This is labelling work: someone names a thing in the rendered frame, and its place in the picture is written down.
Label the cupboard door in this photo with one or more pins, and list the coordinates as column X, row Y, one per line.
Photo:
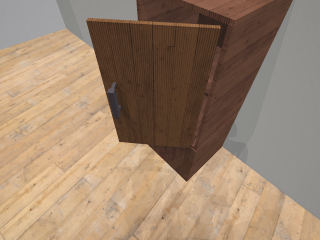
column 161, row 71

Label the handle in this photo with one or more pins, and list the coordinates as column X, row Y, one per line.
column 115, row 107

